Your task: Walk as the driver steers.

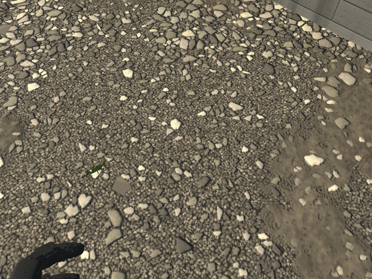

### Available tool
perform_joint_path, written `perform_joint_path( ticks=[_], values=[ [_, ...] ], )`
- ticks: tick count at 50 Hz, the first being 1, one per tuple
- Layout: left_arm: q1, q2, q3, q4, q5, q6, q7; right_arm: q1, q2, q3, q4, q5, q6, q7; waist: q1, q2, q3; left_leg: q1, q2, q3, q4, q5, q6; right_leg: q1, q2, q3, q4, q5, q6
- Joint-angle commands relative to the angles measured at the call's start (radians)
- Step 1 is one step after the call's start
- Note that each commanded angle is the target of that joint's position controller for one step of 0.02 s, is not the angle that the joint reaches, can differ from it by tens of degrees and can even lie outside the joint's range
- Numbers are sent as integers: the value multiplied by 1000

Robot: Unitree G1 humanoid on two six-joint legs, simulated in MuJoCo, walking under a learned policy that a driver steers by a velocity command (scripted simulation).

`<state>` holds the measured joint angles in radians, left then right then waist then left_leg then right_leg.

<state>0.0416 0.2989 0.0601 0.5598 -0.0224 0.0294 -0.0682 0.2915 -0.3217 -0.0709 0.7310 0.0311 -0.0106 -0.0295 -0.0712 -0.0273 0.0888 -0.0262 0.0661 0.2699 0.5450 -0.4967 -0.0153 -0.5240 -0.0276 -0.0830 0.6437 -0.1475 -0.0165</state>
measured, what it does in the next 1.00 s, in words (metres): walks ahead, turning left: left foot, then right foot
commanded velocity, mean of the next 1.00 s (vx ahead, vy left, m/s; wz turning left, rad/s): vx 0.42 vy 0.00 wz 0.49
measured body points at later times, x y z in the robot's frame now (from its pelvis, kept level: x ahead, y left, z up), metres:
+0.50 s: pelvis +0.11 +0.04 +0.01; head +0.12 +0.08 +0.46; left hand +0.23 +0.35 -0.10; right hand +0.26 -0.23 -0.07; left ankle +0.06 +0.13 -0.72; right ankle +0.10 -0.10 -0.72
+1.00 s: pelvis +0.40 +0.17 -0.01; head +0.43 +0.19 +0.44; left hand +0.41 +0.50 -0.10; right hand +0.57 -0.08 -0.13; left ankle +0.13 +0.14 -0.63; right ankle +0.52 +0.13 -0.72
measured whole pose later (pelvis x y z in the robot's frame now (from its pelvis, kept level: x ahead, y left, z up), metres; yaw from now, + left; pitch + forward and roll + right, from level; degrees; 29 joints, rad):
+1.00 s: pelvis +0.40 +0.17 -0.01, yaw +34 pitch +3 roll -2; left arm 0.11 0.31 0.04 0.69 0.05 -0.06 -0.01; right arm 0.42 -0.33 -0.07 0.86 -0.01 -0.07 0.01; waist -0.03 0.02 0.02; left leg -0.09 -0.11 -0.21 1.06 -0.42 0.11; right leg -0.50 0.04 -0.04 0.69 -0.23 -0.04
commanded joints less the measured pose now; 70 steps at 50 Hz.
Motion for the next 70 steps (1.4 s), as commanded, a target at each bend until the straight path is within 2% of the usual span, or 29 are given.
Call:
perform_joint_path(
  ticks=[1, 2, 3, 6, 10, 20, 24, 25, 26, 27, 28, 30, 31, 35, 42, 44, 46, 47, 48, 49, 51, 53, 56, 60, 65, 66, 67, 68, 70],
  values=[
    [284, 267, 97, 4, -13, 4, 49, 35, -50, -4, -95, -38, -42, 20, 134, -122, -313, -439, 41, -92, 599, 112, -8, 751, -102, 250, -119, 580, -183],
    [217, 338, 93, -58, 29, -19, 50, 109, -61, 16, -118, -61, -56, 29, 89, -249, -553, -670, -108, -267, 920, -261, -59, 932, -435, 783, -162, 612, -474],
    [228, 216, 63, -57, 37, -23, 48, -24, -177, -14, -96, -25, -57, 33, 191, -46, -558, -663, -43, -372, 932, -136, -52, 837, -391, 642, -239, 543, -421],
    [80, 52, 2, 4, 9, -47, 53, -40, -114, 4, -67, -16, -13, 4, 81, 8, -275, -547, 73, -343, 638, -16, -52, 456, -243, 307, -256, 417, -260],
    [7, 91, 14, 58, 58, -71, 62, 33, -60, 18, -35, -21, 21, -6, 37, -84, -199, -306, 33, -287, 420, 101, -86, 221, -186, 89, -320, 478, -242],
    [35, 156, 53, 108, 23, -20, 93, -73, -67, -4, -145, -10, 57, 28, 91, -84, -146, -408, 60, -221, 291, 114, -27, 367, -321, 67, -379, -13, -207],
    [-31, 151, 58, 112, -19, -38, 74, 133, -78, -30, -49, 6, 42, 48, -24, -36, -127, -127, -25, -105, 62, 116, 92, 220, -273, 8, -311, -547, -96],
    [-56, 90, 45, 106, -4, -41, 68, 280, -110, -51, 18, 10, 34, 39, -72, 101, -100, -1, -33, -175, -32, 35, 144, 106, -190, -77, -60, -558, -51],
    [-113, -5, 18, 78, 20, -52, 56, 380, -193, -70, 27, 4, 13, 32, -94, 361, -37, 112, 168, -577, -144, -84, 254, -214, -75, -126, 456, -518, 10],
    [-183, 16, 18, -1, -4, -89, 47, 289, -236, -62, -56, -16, -39, 55, -56, 359, -22, 133, 277, -1102, -388, -315, 404, -491, 76, 100, 581, -466, 9],
    [-208, 100, 34, -3, -32, -127, 32, 208, -181, -51, -82, -20, -67, 62, -39, 207, 15, 155, 314, -1068, -436, -296, 389, -552, 11, 166, 597, -357, -23],
    [-146, 117, 40, 39, 1, -165, 23, 171, -134, -33, -97, -2, -79, 54, 16, 109, -2, 148, 242, -887, -378, -104, 324, -475, -26, 178, 484, -172, -32],
    [-79, 108, 24, 87, 138, -111, 16, 146, -180, -45, -68, -54, -45, 43, 31, 89, -2, 53, 146, -736, -392, 19, 245, -345, -44, 112, 435, -84, 5],
    [-94, 70, 6, 71, 84, -44, 9, 241, -117, -26, -16, -37, -46, 48, 13, 116, -9, 19, 52, -627, -393, 276, 248, -282, -6, 55, 364, -20, 68],
    [-276, 83, -15, -33, 56, -66, 11, 255, -153, -40, 36, -38, -52, 26, -40, 179, 20, 33, 84, -694, -379, 508, 255, -167, 27, 55, 2, 41, 57],
    [-114, 108, -8, -2, 51, -76, 27, 157, -183, -45, 29, -33, -60, 23, 55, 185, -36, -29, 82, -654, -307, 799, 210, 102, 62, 38, -68, 23, 18],
    [308, 170, 28, 120, 45, -79, 66, 125, -197, -46, 59, -48, -70, 30, 247, 128, -263, -99, 19, -539, 119, 1124, 165, 565, 92, -16, -27, -58, -31],
    [518, 233, 49, 160, 66, -85, 90, 135, -121, -26, 59, -63, -83, 28, 320, 27, -366, -282, -48, -491, 488, 890, 155, 792, -77, 195, -23, -402, -54],
    [541, 339, 68, 190, 95, -90, 85, 216, 36, 12, 14, -27, -93, 46, 221, -364, -430, -559, -232, -477, 803, 86, 112, 888, -301, 838, -323, -872, -160],
    [399, 243, 48, 182, 73, -89, 67, 168, -4, 21, 18, -44, -99, 51, 163, -285, -267, -677, -208, -505, 859, 93, 137, 754, -312, 1105, -481, -813, -197],
    [293, 125, 34, 183, 60, -96, 56, 16, -73, 15, 9, -75, -93, 62, 127, -6, -120, -665, -94, -426, 806, 234, 133, 549, -244, 791, -406, -545, -241],
    [331, 66, 8, 236, 59, -104, 54, -75, -53, 25, -41, -103, -85, 69, 87, -34, -70, -632, -49, -400, 700, 219, 101, 414, -155, 636, -405, -359, -232],
    [398, 86, 11, 280, 38, -123, 62, -176, -20, 56, -106, -116, -71, 76, 64, -56, -3, -688, 0, -369, 539, 156, 41, 348, -135, 578, -470, -227, -265],
    [356, 147, 36, 257, 37, -126, 64, -350, -3, 92, -174, -78, -78, 105, 78, -53, 24, -348, -46, -267, 136, 384, -7, 89, -67, 429, -578, -76, -216],
    [428, 204, 51, 287, 13, -125, 49, -145, -97, 40, -93, -84, -81, 54, -11, 39, -163, 42, -119, -237, -11, 365, 26, 231, -36, 349, -154, 498, -133],
    [413, 198, 52, 280, 10, -130, 45, 3, -140, 18, -68, -93, -86, 32, -88, 40, -247, 254, -32, -304, 5, 291, 47, 101, 11, 328, 103, 417, -109],
    [386, 78, 24, 245, 16, -139, 50, 208, -225, -11, -51, -114, -86, 8, -149, 176, -388, 443, 258, -615, -51, -101, 85, -45, 72, 263, 448, -80, -101],
    [445, 24, 7, 188, -22, -128, 55, 161, -264, -19, -55, -113, -74, 7, -62, 356, -451, 425, 439, -1106, -297, -395, 151, -216, 103, 184, 681, -313, -98],
    [329, 76, 14, 206, 26, -92, 52, -4, -90, 8, -65, -86, -73, 15, -14, 131, -175, 183, 339, -859, -291, -209, 159, -308, -17, 158, 718, -150, -99]
  ],
)
Keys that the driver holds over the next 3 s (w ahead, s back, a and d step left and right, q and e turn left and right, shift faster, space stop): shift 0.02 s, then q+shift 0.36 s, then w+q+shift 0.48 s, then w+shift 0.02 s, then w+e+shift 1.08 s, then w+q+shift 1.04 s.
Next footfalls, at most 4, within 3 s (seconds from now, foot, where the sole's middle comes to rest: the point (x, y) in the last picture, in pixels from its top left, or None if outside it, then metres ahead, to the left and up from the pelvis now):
0.50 left None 0.10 0.14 -0.75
0.92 right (138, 235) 0.56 0.15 -0.75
1.32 left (36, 196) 0.73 0.53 -0.75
1.76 right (73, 102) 1.19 0.44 -0.75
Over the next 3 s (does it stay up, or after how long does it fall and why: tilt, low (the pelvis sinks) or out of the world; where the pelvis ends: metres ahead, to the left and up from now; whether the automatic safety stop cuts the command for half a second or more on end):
stays up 2.19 0.47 -0.01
